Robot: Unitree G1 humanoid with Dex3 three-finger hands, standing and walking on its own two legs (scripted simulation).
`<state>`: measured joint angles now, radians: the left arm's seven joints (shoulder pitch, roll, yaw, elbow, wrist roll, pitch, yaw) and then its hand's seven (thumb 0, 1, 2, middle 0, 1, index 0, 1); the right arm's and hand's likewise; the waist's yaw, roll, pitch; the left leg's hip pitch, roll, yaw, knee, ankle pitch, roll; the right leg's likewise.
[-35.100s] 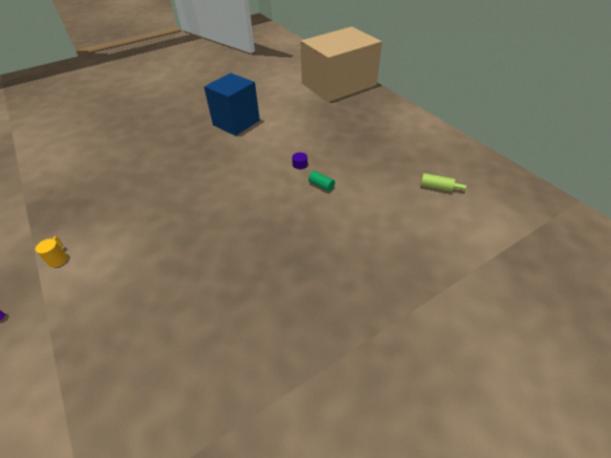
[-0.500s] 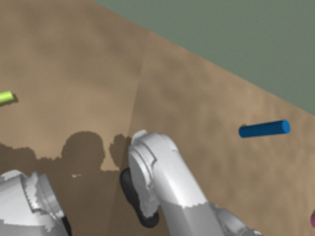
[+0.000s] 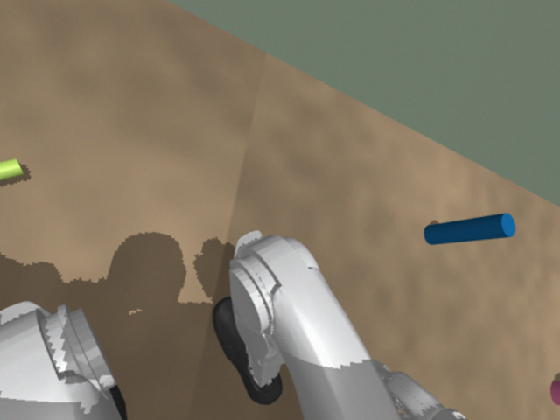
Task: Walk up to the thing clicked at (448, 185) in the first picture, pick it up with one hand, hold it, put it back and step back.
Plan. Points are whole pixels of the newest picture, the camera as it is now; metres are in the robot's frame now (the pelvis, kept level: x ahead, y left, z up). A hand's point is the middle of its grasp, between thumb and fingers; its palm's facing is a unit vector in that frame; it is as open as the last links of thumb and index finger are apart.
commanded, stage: withdraw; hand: left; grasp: from above
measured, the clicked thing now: out of the picture +0.47 +0.32 -0.28
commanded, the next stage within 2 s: home in 0.82 s
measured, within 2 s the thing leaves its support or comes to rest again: neither
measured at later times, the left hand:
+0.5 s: hand out of the picture +0.42 +0.36 -0.08, palm faces -0.51 -0.17 -0.85, open 14.1 cm
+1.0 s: hand out of the picture +0.45 +0.36 -0.11, palm faces -0.37 -0.09 -0.92, open 14.0 cm
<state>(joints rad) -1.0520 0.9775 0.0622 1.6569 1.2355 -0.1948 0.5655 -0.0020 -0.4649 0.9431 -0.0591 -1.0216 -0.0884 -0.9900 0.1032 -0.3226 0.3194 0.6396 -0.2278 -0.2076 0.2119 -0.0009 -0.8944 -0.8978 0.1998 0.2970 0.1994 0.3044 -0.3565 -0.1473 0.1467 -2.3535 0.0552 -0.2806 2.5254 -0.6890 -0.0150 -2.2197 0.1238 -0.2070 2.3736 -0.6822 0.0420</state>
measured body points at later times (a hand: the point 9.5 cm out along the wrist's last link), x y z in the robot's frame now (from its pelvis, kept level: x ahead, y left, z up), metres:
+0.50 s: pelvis -0.01 +0.00 +0.06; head +0.21 +0.09 +0.44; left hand +0.44 +0.36 -0.03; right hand +0.11 -0.25 -0.05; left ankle +0.07 +0.13 -0.27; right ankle +0.11 -0.11 -0.27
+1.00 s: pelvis +0.00 -0.01 +0.03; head +0.22 +0.09 +0.41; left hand +0.47 +0.36 -0.05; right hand +0.06 -0.24 -0.08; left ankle +0.07 +0.13 -0.27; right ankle +0.11 -0.11 -0.27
